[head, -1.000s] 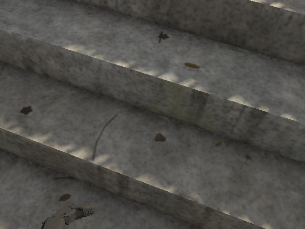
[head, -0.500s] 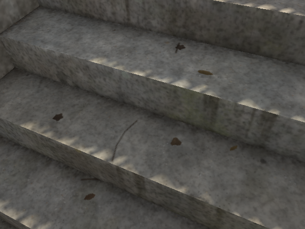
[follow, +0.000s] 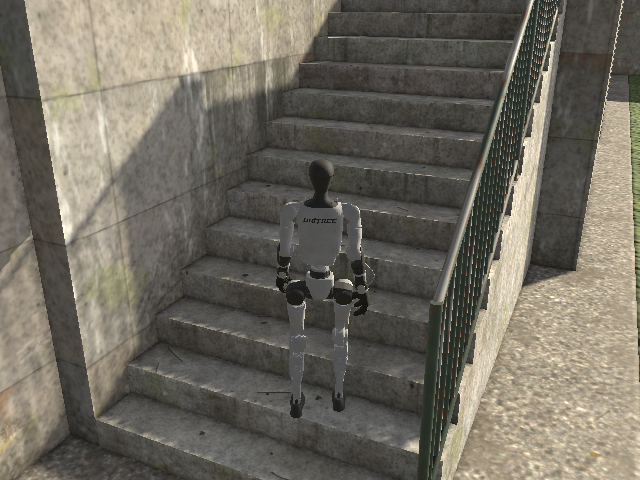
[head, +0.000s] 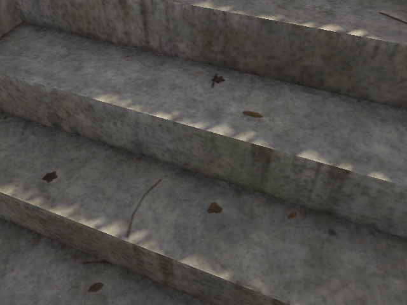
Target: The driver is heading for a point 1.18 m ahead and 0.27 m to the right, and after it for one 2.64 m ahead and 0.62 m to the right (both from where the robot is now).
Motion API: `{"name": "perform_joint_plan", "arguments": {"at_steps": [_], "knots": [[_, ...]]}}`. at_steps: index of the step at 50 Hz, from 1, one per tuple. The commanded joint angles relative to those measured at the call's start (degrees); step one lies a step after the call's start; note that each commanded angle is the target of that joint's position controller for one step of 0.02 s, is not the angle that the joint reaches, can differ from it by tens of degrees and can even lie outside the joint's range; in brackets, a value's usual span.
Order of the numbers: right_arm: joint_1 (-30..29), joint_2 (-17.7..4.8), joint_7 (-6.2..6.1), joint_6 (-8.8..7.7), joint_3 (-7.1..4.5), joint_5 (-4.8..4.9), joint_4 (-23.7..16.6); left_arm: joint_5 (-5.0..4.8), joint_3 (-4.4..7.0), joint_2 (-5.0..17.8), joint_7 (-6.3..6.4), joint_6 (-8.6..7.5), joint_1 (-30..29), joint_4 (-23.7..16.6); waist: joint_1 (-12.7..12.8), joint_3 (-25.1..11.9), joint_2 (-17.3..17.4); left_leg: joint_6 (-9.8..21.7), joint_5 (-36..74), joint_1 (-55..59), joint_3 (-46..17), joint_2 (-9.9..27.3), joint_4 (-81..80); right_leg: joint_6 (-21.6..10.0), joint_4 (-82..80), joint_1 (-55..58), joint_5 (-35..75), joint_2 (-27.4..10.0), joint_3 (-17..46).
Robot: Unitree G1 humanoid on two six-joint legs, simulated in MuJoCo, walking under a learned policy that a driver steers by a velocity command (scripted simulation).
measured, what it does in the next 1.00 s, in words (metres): climbs: right foot, then left foot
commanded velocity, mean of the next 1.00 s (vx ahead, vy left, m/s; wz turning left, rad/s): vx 0.33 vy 0.00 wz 0.00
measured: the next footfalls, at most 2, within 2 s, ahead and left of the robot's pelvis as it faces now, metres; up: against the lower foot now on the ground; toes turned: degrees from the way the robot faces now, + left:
right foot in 0.02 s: -0.01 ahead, -0.09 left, +0.00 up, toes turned -2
left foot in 0.46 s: +0.07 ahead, +0.09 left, +0.00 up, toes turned +3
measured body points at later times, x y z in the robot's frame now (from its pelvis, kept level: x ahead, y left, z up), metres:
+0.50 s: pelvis +0.04 +0.01 -0.01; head +0.05 +0.03 +0.44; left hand +0.02 +0.26 -0.16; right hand +0.10 -0.23 -0.13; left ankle +0.03 +0.09 -0.74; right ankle -0.05 -0.09 -0.71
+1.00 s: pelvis +0.22 +0.00 +0.12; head +0.21 +0.02 +0.57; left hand +0.26 +0.24 -0.03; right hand +0.33 -0.24 +0.01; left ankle +0.16 +0.14 -0.35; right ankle +0.23 -0.05 -0.55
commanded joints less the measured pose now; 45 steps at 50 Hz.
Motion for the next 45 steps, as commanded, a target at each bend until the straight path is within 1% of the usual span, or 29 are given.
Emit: {"name": "perform_joint_plan", "arguments": {"at_steps": [1,2,3,5,7,10,14,16,19,22,23,24,25,26,27,28,31,33,34,35,37,38,39,40,41,42,43,44,45], "knots": [[-1.54,-8.04,0.81,1.02,-2.74,2.57,-2.88,0.71,2.10,6.85,2.02,-2.72,12.88,2.56,5.04,-2.22,2.86,3.76,32.92,3.50,-5.40,7.27,12.33,-0.43,-31.10,14.31,32.99,-4.56,5.29],[4.35,-3.60,1.05,1.46,-2.16,2.30,-2.74,1.17,1.96,8.23,2.22,-3.03,12.91,3.60,0.65,-3.31,-9.47,1.40,-1.48,-12.35,-3.47,4.00,18.64,-2.86,-21.31,29.73,78.37,-15.72,14.11],[8.01,-0.37,1.16,2.81,-1.68,2.42,-0.43,0.83,0.87,5.66,1.69,-3.29,11.35,2.86,0.48,-4.70,-12.03,-0.82,-10.06,-11.37,-2.27,3.07,21.90,-9.20,-18.53,24.80,91.68,-20.40,13.96],[3.34,-1.85,1.18,4.68,-1.89,1.76,0.31,0.87,-0.66,2.02,1.37,-3.70,5.95,1.62,0.70,-0.93,-7.60,-2.69,-9.25,-9.50,-1.22,3.90,22.94,-10.97,-21.93,16.12,73.76,-16.92,12.03],[-0.52,-2.98,1.47,5.72,-1.74,0.62,-0.17,0.57,-0.86,2.96,2.29,-3.81,5.44,2.29,0.23,2.02,-7.79,-3.55,-6.79,-8.47,0.35,3.65,20.08,-7.53,-21.76,13.91,71.74,-12.72,8.48],[-2.96,-3.34,1.01,5.71,-1.28,0.76,-0.35,0.34,0.02,4.67,2.73,-3.24,9.81,3.47,1.83,2.66,-7.95,-2.41,-5.13,-7.52,3.56,1.65,14.74,-5.61,-24.59,13.50,50.59,-11.09,9.20],[-7.16,-4.84,1.40,4.51,-1.22,-1.03,-2.11,0.47,2.92,11.10,1.90,-1.89,14.34,5.44,5.11,6.17,-9.96,0.83,-6.46,-13.73,5.71,0.98,14.98,-10.85,-31.93,13.83,3.35,-12.44,16.58],[-10.56,-5.79,1.89,3.69,-1.37,-1.12,-4.50,0.78,4.20,12.71,1.41,-1.39,15.56,6.57,6.46,9.43,-9.48,2.64,-7.00,-19.71,5.81,2.56,18.08,-14.01,-35.60,13.11,-13.15,-14.33,20.57],[-10.22,-5.49,2.52,2.48,-1.30,-0.54,-6.58,0.76,4.58,11.74,0.85,-1.77,14.04,7.45,4.80,10.68,-4.82,4.87,-5.71,-18.98,5.13,3.97,15.73,-15.27,-36.95,10.57,-13.10,-15.86,21.28],[4.37,-4.53,1.59,1.47,-1.57,-0.10,-2.08,0.00,4.44,10.72,-0.29,-2.64,7.83,7.02,-3.05,6.56,2.19,6.99,2.93,4.20,7.19,-0.02,-1.36,-11.95,-22.67,-0.11,6.07,-9.18,10.86],[12.04,-6.53,0.93,1.13,-2.43,-0.57,0.21,-0.20,4.13,9.73,-1.27,-3.70,5.54,6.56,-6.79,3.42,7.63,7.29,4.84,16.20,0.40,3.97,-6.19,-9.84,-7.65,-7.97,14.03,-5.27,5.57],[18.88,-10.79,0.28,1.81,-3.23,-0.10,1.28,-0.29,3.08,5.83,-2.39,-4.57,5.43,5.95,-7.86,-2.38,17.52,8.35,2.58,24.64,-17.50,16.52,-14.52,-6.39,9.76,-16.52,0.23,0.48,-1.37],[18.19,-14.73,-0.17,3.03,-4.15,-0.20,1.19,-0.96,3.78,7.37,-2.70,-4.34,9.29,6.34,-7.52,-4.29,24.00,17.68,-13.10,21.72,-35.68,24.00,-23.12,-3.78,33.78,-24.14,-6.86,4.96,-3.36],[12.37,-10.17,-0.15,3.13,-3.06,-0.71,0.67,0.78,3.95,7.37,-1.88,-4.01,4.61,6.27,-5.19,3.06,12.13,20.93,-21.11,15.14,-34.59,24.16,-22.85,-3.46,61.75,-33.19,-6.28,2.85,0.63],[7.86,-10.32,0.15,2.56,-2.73,-0.65,0.71,1.13,3.03,3.68,-1.27,-4.46,-4.98,1.08,-3.68,7.48,6.47,20.85,-13.17,12.85,-26.97,23.10,-19.01,-4.39,85.35,-46.70,-4.99,3.17,3.84],[9.27,-9.82,1.01,1.66,-2.40,-1.34,2.73,0.28,1.48,0.67,-0.78,-5.30,-9.26,-2.51,-2.86,7.01,1.46,18.14,-7.89,14.64,-20.48,21.48,-16.29,-5.92,98.17,-56.26,-5.34,3.33,5.00],[10.82,-3.66,2.55,-0.73,0.80,-1.11,8.33,0.35,-2.03,-3.94,-1.19,-5.11,-10.06,-7.43,2.70,5.94,-4.49,9.23,-6.16,9.00,-10.62,18.45,-11.85,-9.14,104.87,-64.37,-7.18,3.01,8.77],[4.50,-3.41,3.51,-1.90,2.24,-0.80,8.13,-0.47,-3.53,-3.51,-1.52,-3.54,-11.79,-10.00,6.93,10.90,-4.53,4.36,-7.95,-9.17,-3.75,14.41,-17.74,-8.76,88.54,-56.75,-2.95,2.08,4.02],[1.93,-4.00,4.04,-2.71,2.83,-0.64,7.67,-0.74,-4.29,-2.97,-1.36,-2.23,-15.80,-12.13,7.13,13.29,-3.74,3.51,-5.94,-20.11,-0.31,11.17,-22.73,-7.27,76.63,-49.68,-0.67,1.96,-2.04],[2.76,-4.00,3.21,-3.29,3.17,0.71,8.98,-0.72,-4.82,-2.74,-1.27,-1.12,-19.11,-14.42,6.61,14.66,0.54,6.09,-0.67,-24.77,-1.55,11.32,-29.05,-6.40,70.53,-44.35,1.09,0.10,-5.69],[6.68,-7.45,0.93,-3.16,2.44,2.92,10.34,-0.47,-5.16,-1.20,-0.80,-0.72,-18.53,-15.20,5.57,11.51,5.50,9.07,29.21,-15.21,0.78,11.46,-32.26,-5.95,55.89,-36.19,-6.15,-2.52,-8.47],[7.00,-7.05,0.33,-2.62,2.57,3.85,9.20,-1.37,-4.86,-0.23,-0.54,-1.05,-13.56,-10.73,5.64,5.79,1.12,7.86,58.56,-12.71,7.13,9.63,-28.30,-6.52,47.14,-24.08,-6.27,0.26,-13.44],[9.07,-10.21,-0.31,-3.01,1.63,4.76,9.03,-3.08,-4.80,0.26,0.12,-0.93,-8.55,-8.26,7.57,-2.15,6.05,9.41,90.63,-7.78,7.38,11.11,-20.50,-6.84,39.55,-12.80,-7.79,3.59,-13.73],[10.86,-13.72,-0.93,-3.32,0.45,4.60,9.01,-3.60,-4.18,0.76,0.61,-0.77,-2.75,-5.74,10.40,-8.78,9.95,10.21,108.22,0.50,5.65,15.02,-12.51,-7.24,36.84,-8.32,-9.92,5.19,-12.39],[11.01,-16.44,-0.41,-3.72,-1.06,3.95,8.67,-3.09,-3.18,3.19,0.79,-0.53,2.75,-3.96,12.69,-13.73,13.08,10.67,114.31,9.89,5.02,17.65,-2.13,-7.61,30.48,-7.79,-16.93,6.87,-10.73],[8.37,-17.15,0.68,-4.00,-2.18,3.74,6.64,-1.68,-1.96,6.06,0.27,-1.12,6.10,-2.69,14.70,-16.36,12.46,11.54,112.67,10.58,5.07,17.32,10.36,-8.47,21.24,-1.86,-18.61,8.10,-6.83],[5.98,-14.84,1.80,-4.69,-2.59,2.06,2.67,1.17,0.49,11.83,0.18,-1.42,13.75,-0.33,16.16,-18.73,5.02,9.99,94.09,-1.88,2.62,14.28,28.12,-13.34,10.63,8.61,-24.06,-1.89,16.18],[0.35,-8.47,5.41,-4.35,-2.58,0.59,-0.26,1.17,2.88,17.39,1.19,0.20,16.13,3.75,15.68,-15.20,-13.18,7.16,19.92,-24.32,1.83,-2.50,52.94,-20.95,-22.95,12.08,-41.55,-12.08,52.49],[-4.80,-5.66,6.37,-4.44,-2.88,-3.19,-5.20,0.65,4.24,17.20,1.17,-0.81,6.90,3.68,11.22,-7.21,-8.07,6.24,11.73,-37.40,-9.80,-4.71,80.63,-19.91,-33.66,5.26,-45.98,-14.88,64.57]]}}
